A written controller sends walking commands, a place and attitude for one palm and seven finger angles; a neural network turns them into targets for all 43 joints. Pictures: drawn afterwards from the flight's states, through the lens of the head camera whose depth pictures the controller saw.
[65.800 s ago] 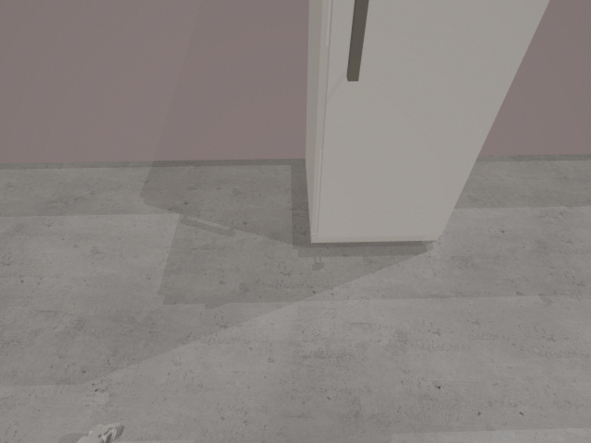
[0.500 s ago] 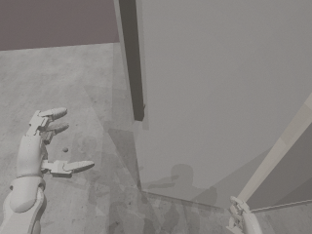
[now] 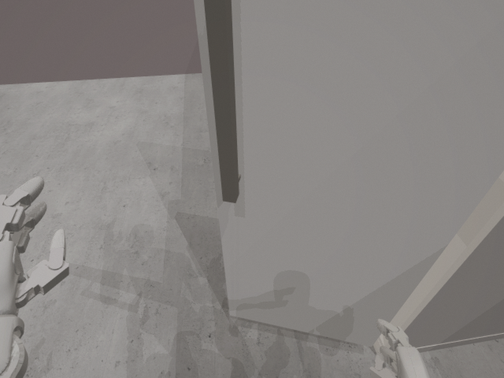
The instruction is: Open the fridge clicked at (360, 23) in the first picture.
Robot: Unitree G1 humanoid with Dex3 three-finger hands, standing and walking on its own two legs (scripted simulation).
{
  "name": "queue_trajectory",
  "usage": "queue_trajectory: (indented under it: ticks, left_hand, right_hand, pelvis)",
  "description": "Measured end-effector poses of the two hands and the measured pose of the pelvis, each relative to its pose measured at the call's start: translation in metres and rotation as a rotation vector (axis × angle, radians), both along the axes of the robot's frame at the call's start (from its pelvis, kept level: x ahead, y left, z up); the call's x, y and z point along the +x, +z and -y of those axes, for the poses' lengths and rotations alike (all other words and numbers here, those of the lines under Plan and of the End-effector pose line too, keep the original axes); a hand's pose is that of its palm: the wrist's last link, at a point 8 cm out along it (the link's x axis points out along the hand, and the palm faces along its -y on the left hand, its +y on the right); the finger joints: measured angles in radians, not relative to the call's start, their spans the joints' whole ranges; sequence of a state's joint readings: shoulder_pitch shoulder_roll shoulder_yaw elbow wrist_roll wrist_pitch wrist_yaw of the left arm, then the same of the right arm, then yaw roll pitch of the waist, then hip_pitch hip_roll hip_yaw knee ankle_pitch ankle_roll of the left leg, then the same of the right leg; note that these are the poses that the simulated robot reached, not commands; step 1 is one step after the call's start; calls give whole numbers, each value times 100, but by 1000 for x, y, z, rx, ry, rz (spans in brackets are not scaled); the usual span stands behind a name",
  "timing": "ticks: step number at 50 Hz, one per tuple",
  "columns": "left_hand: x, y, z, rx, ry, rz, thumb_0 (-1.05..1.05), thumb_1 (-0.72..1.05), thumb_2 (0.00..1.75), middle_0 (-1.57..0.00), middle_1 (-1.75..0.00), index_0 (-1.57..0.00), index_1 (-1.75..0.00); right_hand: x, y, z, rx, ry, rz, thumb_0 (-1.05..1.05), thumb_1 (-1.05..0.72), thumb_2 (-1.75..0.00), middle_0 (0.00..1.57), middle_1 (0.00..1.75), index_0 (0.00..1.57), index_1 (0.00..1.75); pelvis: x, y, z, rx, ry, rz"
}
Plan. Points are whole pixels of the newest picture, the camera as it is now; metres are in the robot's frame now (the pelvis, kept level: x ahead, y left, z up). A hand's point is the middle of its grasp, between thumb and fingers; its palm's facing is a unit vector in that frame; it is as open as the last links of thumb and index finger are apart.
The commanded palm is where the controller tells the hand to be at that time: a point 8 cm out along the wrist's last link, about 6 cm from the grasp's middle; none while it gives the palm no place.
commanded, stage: draw the hand back to the body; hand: left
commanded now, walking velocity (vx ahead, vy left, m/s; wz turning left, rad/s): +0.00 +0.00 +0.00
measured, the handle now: (228, 90) +0.47 +0.11 +0.26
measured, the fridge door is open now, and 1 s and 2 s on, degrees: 69 69 69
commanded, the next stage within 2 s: step back with the hand held close in 0.30 s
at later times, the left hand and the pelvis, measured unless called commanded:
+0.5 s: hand (61, 262) +0.18 +0.27 +0.16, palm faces +0.48 -0.80 -0.36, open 7.4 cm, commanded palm +0.13 +0.29 +0.17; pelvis -0.01 -0.01 +0.00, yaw +0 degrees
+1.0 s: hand (10, 315) +0.12 +0.29 +0.16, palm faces +0.47 -0.77 -0.44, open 7.4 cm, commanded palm +0.06 +0.31 +0.17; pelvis -0.08 +0.02 -0.02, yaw +0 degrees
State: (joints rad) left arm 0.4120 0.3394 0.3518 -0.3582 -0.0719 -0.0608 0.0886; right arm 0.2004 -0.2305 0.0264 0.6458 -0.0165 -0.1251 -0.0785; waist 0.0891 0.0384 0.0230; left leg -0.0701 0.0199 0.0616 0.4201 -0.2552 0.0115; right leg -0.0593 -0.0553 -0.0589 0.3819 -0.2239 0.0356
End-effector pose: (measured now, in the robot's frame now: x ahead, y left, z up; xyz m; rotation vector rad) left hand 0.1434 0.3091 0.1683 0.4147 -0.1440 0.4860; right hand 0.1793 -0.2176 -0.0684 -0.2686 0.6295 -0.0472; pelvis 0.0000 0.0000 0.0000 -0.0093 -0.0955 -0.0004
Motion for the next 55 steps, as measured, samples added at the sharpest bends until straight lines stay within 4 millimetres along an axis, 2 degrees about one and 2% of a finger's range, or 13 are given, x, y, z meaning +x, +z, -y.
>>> queue_trajectory:
  ticks: [9, 25, 28, 35, 40, 45, 55]
  left_hand:
    - [-1, 1, 3, -14, 5, 18, 1, 86, 89, -20, -32, -21, -32]
    - [-4, 8, 8, 33, -16, 33, 1, 89, 90, -21, -30, -21, -30]
    - [-1, 9, 9, 67, -39, 36, 1, 89, 90, -20, -30, -21, -30]
    - [0, -2, 10, 106, -128, -30, 1, 89, 90, -21, -30, -21, -30]
    - [-16, 4, 2, 156, -152, -7, 1, 88, 90, -21, -30, -21, -30]
    - [-40, 10, -7, 190, -125, 66, 1, 88, 90, -21, -30, -21, -30]
    - [-88, -2, -9, 149, -60, 141, 1, 89, 90, -21, -30, -21, -30]
  right_hand:
    - [1, 0, -5, 7, 18, 8, 1, -90, -89, 20, 30, 21, 30]
    - [-17, -5, 7, 8, -19, -27, 1, -90, -89, 20, 30, 21, 30]
    - [-21, -4, 11, -9, -41, -42, 1, -90, -89, 20, 30, 21, 30]
    - [-38, -2, 16, -30, -116, -58, 1, -90, -89, 20, 30, 21, 30]
    - [-56, 1, 12, -38, -143, -56, 1, -90, -89, 20, 30, 21, 30]
    - [-74, 0, 4, -38, -124, -33, 1, -90, -89, 20, 30, 21, 30]
    - [-117, -13, -2, -45, -73, -43, 1, -90, -89, 20, 30, 21, 30]
  pelvis:
    - [-4, 0, 2, 2, 6, 5]
    - [-11, 0, 6, -7, 2, -15]
    - [-16, -1, 4, -11, -3, -46]
    - [-30, -4, -8, -1, -21, -84]
    - [-43, -7, -13, 4, -25, -82]
    - [-61, -13, -16, 3, -17, -71]
    - [-99, -22, -15, -17, 17, -61]
